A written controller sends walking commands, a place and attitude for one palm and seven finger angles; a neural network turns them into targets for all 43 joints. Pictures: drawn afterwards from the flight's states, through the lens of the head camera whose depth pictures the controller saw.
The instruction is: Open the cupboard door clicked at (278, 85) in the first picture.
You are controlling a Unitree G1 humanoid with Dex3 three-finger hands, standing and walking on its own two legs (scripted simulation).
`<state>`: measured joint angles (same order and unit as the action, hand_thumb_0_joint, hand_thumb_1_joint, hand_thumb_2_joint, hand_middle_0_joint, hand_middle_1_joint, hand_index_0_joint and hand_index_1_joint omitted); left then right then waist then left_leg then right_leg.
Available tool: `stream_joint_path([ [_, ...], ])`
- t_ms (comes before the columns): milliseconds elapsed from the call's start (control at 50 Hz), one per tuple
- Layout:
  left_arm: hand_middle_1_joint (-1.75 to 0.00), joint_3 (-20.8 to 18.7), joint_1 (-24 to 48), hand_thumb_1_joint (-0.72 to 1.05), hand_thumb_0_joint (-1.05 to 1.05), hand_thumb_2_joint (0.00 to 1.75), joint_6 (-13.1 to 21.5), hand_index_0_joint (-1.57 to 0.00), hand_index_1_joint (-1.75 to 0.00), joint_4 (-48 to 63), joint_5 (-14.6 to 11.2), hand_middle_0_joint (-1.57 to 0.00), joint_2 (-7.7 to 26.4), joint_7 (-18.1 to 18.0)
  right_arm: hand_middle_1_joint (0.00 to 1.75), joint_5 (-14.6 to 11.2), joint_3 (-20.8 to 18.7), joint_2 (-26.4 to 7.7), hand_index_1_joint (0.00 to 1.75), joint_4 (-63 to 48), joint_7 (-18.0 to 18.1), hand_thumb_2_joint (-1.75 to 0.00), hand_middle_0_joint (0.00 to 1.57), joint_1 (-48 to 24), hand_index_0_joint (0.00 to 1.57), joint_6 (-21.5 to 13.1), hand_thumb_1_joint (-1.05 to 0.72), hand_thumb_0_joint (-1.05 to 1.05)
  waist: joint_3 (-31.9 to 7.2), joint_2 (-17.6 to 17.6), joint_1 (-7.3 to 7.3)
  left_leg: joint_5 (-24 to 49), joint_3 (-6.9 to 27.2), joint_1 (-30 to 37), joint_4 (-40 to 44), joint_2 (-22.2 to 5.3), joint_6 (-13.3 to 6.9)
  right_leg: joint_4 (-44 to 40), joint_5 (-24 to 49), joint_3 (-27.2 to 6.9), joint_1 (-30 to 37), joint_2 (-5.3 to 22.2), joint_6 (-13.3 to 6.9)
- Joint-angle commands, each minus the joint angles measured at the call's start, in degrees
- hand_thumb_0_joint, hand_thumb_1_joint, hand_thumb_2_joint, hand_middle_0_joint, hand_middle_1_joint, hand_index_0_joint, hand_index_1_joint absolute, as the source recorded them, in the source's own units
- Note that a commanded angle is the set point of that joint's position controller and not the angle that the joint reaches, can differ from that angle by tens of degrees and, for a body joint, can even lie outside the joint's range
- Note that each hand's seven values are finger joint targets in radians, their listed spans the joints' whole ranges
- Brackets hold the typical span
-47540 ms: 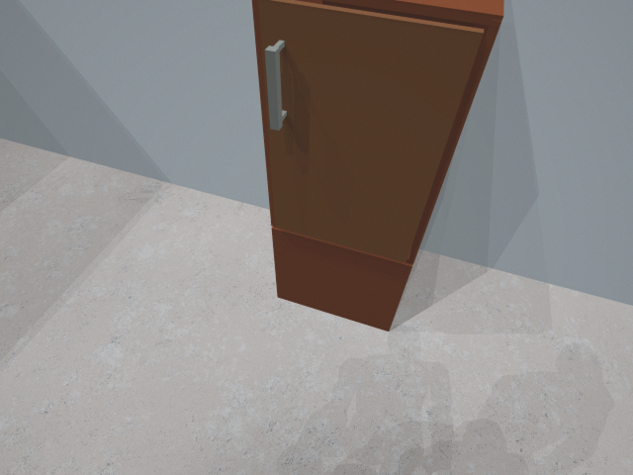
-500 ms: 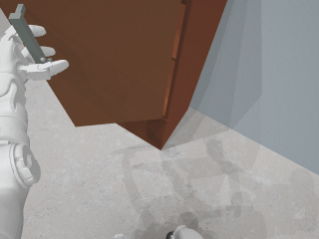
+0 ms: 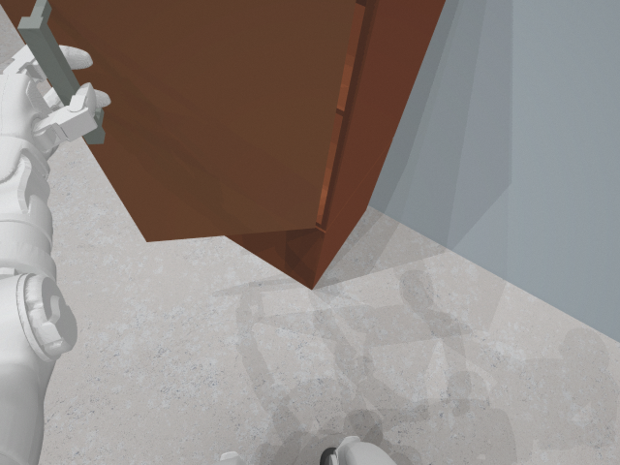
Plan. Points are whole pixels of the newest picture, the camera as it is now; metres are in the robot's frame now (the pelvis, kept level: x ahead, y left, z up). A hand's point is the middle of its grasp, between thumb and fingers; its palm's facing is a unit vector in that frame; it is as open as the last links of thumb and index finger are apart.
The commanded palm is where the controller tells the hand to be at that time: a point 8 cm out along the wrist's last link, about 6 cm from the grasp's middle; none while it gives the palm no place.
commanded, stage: pull the door open along its arc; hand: left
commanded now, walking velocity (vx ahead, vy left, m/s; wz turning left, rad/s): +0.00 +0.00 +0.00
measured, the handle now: (71, 79) +0.57 +0.25 +0.13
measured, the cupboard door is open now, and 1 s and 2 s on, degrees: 41 85 83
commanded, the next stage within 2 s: open thumb and fingers to let go in 0.96 s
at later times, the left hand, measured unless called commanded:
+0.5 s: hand (94, 173) +0.42 +0.20 +0.13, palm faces -0.02 -1.00 +0.02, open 6.1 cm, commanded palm +0.36 +0.25 +0.12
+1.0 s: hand (212, 276) +0.30 +0.07 +0.14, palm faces +0.42 -0.91 +0.03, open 6.4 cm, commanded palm +0.25 +0.13 +0.12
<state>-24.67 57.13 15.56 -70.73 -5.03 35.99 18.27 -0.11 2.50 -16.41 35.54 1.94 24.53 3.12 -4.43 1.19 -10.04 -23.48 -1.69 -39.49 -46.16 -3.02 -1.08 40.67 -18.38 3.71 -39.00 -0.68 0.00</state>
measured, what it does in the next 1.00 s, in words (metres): stands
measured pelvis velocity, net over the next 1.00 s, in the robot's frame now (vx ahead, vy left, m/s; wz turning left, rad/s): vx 0.01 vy -0.04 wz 0.03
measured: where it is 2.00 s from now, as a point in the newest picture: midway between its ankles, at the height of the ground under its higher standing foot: outside the picture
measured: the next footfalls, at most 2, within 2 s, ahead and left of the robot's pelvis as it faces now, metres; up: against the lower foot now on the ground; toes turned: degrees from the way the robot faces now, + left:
none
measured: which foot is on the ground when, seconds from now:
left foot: down 0.00-1.00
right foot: down 0.00-1.00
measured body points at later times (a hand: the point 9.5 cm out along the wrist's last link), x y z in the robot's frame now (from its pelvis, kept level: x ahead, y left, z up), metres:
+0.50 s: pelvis +0.02 +0.01 +0.01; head +0.05 +0.01 +0.46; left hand +0.42 +0.25 +0.13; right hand +0.08 -0.25 -0.10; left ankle -0.02 +0.10 -0.71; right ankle +0.00 -0.12 -0.71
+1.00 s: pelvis +0.01 -0.04 +0.02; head -0.01 -0.06 +0.47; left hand +0.27 +0.12 +0.14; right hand +0.22 -0.23 -0.06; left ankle -0.02 +0.10 -0.71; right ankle +0.00 -0.12 -0.71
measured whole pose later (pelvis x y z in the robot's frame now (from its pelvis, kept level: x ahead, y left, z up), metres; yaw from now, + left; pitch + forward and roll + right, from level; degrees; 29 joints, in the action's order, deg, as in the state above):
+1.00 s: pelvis +0.01 -0.04 +0.02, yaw +2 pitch +0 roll +0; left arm 7.2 -6.9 -8.4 9.7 -0.4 -4.6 -28.1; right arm 2.2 2.6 -9.6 31.2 0.1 7.7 6.6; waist -3.6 3.0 0.0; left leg -20.2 -1.1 -12.8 -33.1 -2.9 1.7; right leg 32.9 -18.6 4.4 -14.3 -1.1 -2.5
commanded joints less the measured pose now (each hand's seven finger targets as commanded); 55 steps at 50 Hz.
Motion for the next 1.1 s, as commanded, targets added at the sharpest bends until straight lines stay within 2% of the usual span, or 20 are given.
stream_joint_path([
  [0,-1.35,-1.7,23.9,0.9,0.0,0.9,3.2,-0.4,-1.35,12.3,-0.8,-0.4,15.3,-0.6,0.3,0.1,-4.1,-10.3,0.3,-2.7,0.7,-0.9,0.2,9.9,0.2,-1.2,-0.9,0.0,-25.0,8.1,0.23,25.9,3.4,16.3,3.9,1.3,-0.4,-1.8,20.9,-1.7,10.1,-1.7,-0.7],
  [60,-1.35,-2.3,19.7,0.9,0.0,0.9,3.4,-0.4,-1.35,13.1,-1.8,-0.4,14.4,-0.4,0.3,0.0,-4.1,-10.1,0.3,-3.3,0.4,-0.9,0.2,9.7,0.2,-1.1,-0.9,0.0,-26.2,6.2,1.27,27.4,3.2,16.8,3.9,1.2,-0.3,-1.6,22.1,-1.5,11.5,-1.9,-0.7],
  [260,-1.35,-3.8,0.7,0.9,0.0,0.9,2.1,-0.4,-1.35,27.8,-5.8,-0.4,11.0,0.1,0.3,-1.1,-5.0,-9.4,0.3,-7.4,-0.6,-0.9,0.2,5.4,0.2,-0.8,-0.9,0.0,-26.8,5.4,6.36,33.4,1.6,18.3,6.0,0.9,-0.5,-2.1,27.3,-1.4,18.7,-2.0,-1.1],
  [320,-1.35,-3.0,-8.5,0.9,0.0,0.9,0.4,-0.4,-1.35,33.0,-7.9,-0.4,7.1,0.0,0.3,-1.8,-5.1,-8.7,0.3,-9.2,-0.9,-0.9,0.2,3.1,0.2,-1.2,-0.9,0.0,-24.1,2.4,7.79,33.3,0.8,17.1,7.4,1.1,-0.7,-2.8,29.3,-1.4,21.8,-1.8,-1.0],
  [360,-1.35,-1.8,-13.5,0.9,0.0,0.9,-0.7,-0.4,-1.35,37.8,-8.8,-0.4,4.3,-0.4,0.3,-2.2,-5.0,-8.2,0.3,-10.3,-1.1,-0.9,0.2,1.1,0.2,-1.7,-0.9,0.0,-22.6,4.3,8.48,35.1,0.6,18.5,8.0,1.1,-0.5,-3.0,29.5,-1.2,21.9,-1.6,-1.1],
  [440,-1.35,0.1,-28.0,0.9,0.0,0.9,-2.8,-0.4,-1.35,50.2,-10.5,-0.4,-1.4,-2.0,0.3,-2.6,-4.9,-7.2,0.3,-12.4,-1.8,-0.9,0.2,-2.5,0.2,-3.0,-0.9,0.0,-21.1,3.0,10.77,38.1,0.2,20.0,9.1,1.1,-0.2,-3.4,31.6,-0.9,25.0,-1.1,-1.2],
  [460,-1.35,-3.1,-26.5,0.9,0.0,0.9,-4.0,-0.4,-1.35,55.0,-12.2,-0.4,-3.9,-7.8,0.3,-2.7,-4.8,-5.5,0.3,-12.6,-2.1,-0.9,0.2,-4.9,0.2,-3.8,-0.9,0.0,-19.6,2.1,13.05,36.1,0.4,18.8,9.8,1.5,0.5,-4.0,29.5,0.0,24.2,-1.2,-0.9],
  [500,-1.35,1.2,-31.6,0.9,0.0,0.9,-6.7,-0.4,-1.35,60.7,-11.5,-0.4,-12.0,-15.4,0.3,-2.7,-4.8,-4.8,0.3,-12.5,-2.9,-0.9,0.2,-7.3,0.2,-5.0,-0.9,0.0,-15.9,2.0,12.29,33.8,0.5,19.4,11.2,1.3,1.3,-4.8,26.4,1.0,23.0,-1.3,-0.9],
  [520,-1.35,1.8,-35.5,0.9,0.0,0.9,-7.5,-0.4,-1.35,64.0,-10.9,-0.4,-14.1,-17.9,0.3,-2.5,-4.9,-4.7,0.3,-12.5,-3.2,-0.9,0.2,-8.0,0.2,-5.5,-0.9,0.0,-15.8,1.5,12.48,33.6,0.3,20.0,11.5,1.3,1.5,-4.9,26.4,1.1,23.4,-1.2,-0.9],
  [560,-1.35,3.3,-42.3,0.9,0.0,0.9,-8.3,-0.4,-1.35,70.0,-8.8,-0.4,-16.5,-23.0,0.3,-2.2,-4.9,-3.9,0.3,-12.6,-3.4,-0.9,0.2,-10.1,0.2,-5.7,-0.9,0.0,-16.1,-0.4,13.31,33.6,0.0,20.6,12.2,1.2,1.6,-4.8,26.9,1.0,26.0,-0.9,-1.0],
  [620,-1.35,6.8,-45.6,0.9,0.0,0.9,-10.5,-0.4,-1.35,78.3,-5.2,-0.4,-20.2,-29.8,0.3,-1.5,-4.5,-2.8,0.3,-12.6,-3.5,-0.9,0.2,-13.3,0.2,-5.2,-0.9,0.0,-15.1,-1.3,13.44,30.5,-0.4,21.2,13.3,1.3,1.6,-5.5,26.4,0.5,28.0,-0.2,-1.3],
  [640,-1.35,7.8,-48.5,0.9,0.0,0.9,-11.2,-0.4,-1.35,80.1,-4.1,-0.4,-21.1,-31.9,0.3,-1.0,-4.4,-2.6,0.3,-12.8,-3.3,-0.9,0.2,-14.2,0.2,-4.8,-0.9,0.0,-14.2,-3.9,13.52,28.2,-0.4,21.1,13.7,1.3,1.3,-6.2,25.6,0.4,29.0,-0.1,-1.2],
  [680,-1.35,8.3,-52.3,0.9,0.0,0.9,-13.0,-0.4,-1.35,84.0,-2.7,-0.4,-22.5,-35.8,0.3,-0.6,-3.9,-1.4,0.3,-13.2,-2.8,-0.9,0.2,-16.6,0.2,-3.7,-0.9,0.0,-13.3,-4.0,14.24,25.3,-0.7,20.8,14.8,1.7,1.4,-7.1,24.5,-0.2,31.0,0.3,-1.4],
  [740,-1.35,13.3,-56.6,0.9,0.0,0.9,-15.9,-0.4,-1.35,90.3,0.4,-0.4,-26.5,-40.4,0.3,0.1,-3.1,-0.3,0.3,-13.7,-2.2,-0.9,0.2,-19.6,0.2,-2.0,-0.9,0.0,-10.6,-1.8,14.01,23.0,-0.7,22.3,15.6,2.0,1.3,-9.1,22.5,-0.8,31.8,0.8,-1.6],
  [860,-1.35,20.6,-61.3,0.9,0.0,0.9,-20.4,-0.4,-1.35,94.1,5.4,-0.4,-32.4,-47.6,0.3,1.6,-2.3,1.4,0.3,-13.3,-1.4,-0.9,0.2,-22.8,0.2,0.9,-0.9,0.0,-6.2,-2.8,13.8,21.7,-0.4,23.9,15.8,2.4,0.9,-12.2,21.9,-2.3,32.9,1.5,-1.8],
  [900,-1.35,24.3,-58.3,0.9,0.0,0.9,-20.9,-0.4,-1.35,94.5,6.9,-0.4,-35.2,-48.9,0.3,2.1,-2.2,1.5,0.3,-13.0,-1.4,-0.9,0.2,-23.3,0.2,1.2,-0.9,0.0,-6.1,-2.1,12.79,21.5,-0.3,24.8,15.2,2.7,0.8,-12.3,22.2,-2.5,32.0,1.8,-1.8],
  [940,-1.35,27.6,-55.8,0.9,0.0,0.9,-20.7,-0.4,-1.35,93.0,8.0,-0.4,-37.7,-49.7,0.3,2.5,-2.4,1.6,0.3,-12.3,-1.2,-0.9,0.2,-23.4,0.2,1.2,-0.9,0.0,-4.9,-5.0,11.47,20.8,0.2,25.5,14.5,2.6,0.5,-13.4,21.8,-3.0,30.9,2.1,-1.4],
  [1020,-1.35,32.8,-48.4,0.9,0.0,0.9,-19.5,-0.4,-1.35,91.5,9.7,-0.4,-41.1,-50.4,0.3,3.1,-2.5,1.5,0.3,-11.0,-0.7,-0.9,0.2,-23.7,0.2,0.4,-0.9,0.0,-5.7,-5.4,10.21,19.4,0.9,26.4,13.4,3.2,0.2,-13.8,21.3,-4.0,29.5,3.2,-0.6],
  [1040,-1.35,35.0,-43.3,0.9,0.0,0.9,-19.1,-0.4,-1.35,89.7,10.4,-0.4,-42.3,-50.5,0.3,2.9,-2.5,1.4,0.3,-10.1,-0.6,-0.9,0.2,-23.6,0.2,0.1,-0.9,0.0,-4.2,-6.5,8.85,18.3,1.4,26.3,13.1,3.2,0.0,-14.3,18.8,-4.1,27.7,3.3,-0.6],
  [1080,-1.34,32.1,-43.6,0.76,0.0,0.84,-18.2,-0.39,-1.34,87.4,10.3,-0.39,-39.6,-50.0,0.3,3.1,-2.8,1.5,0.3,-9.5,0.1,-0.9,0.2,-23.2,0.2,-0.3,-0.9,0.0,-6.5,-6.8,10.2,17.5,1.4,26.6,13.4,3.5,0.0,-14.6,18.2,-4.6,28.9,3.7,-0.4],
])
